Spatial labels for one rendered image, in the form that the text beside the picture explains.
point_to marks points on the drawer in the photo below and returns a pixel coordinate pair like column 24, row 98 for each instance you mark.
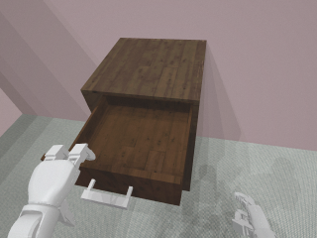
column 139, row 142

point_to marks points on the right robot forearm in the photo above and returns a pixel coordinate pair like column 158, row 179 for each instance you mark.
column 264, row 233

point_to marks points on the left robot forearm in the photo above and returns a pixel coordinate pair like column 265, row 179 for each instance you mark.
column 36, row 220

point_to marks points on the handle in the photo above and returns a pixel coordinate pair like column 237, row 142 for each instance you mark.
column 107, row 199

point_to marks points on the robot left hand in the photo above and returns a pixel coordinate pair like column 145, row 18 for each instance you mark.
column 53, row 179

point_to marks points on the cabinet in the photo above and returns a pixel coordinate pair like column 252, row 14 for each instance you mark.
column 166, row 69

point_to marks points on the robot right hand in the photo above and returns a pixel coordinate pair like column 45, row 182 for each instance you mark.
column 246, row 223

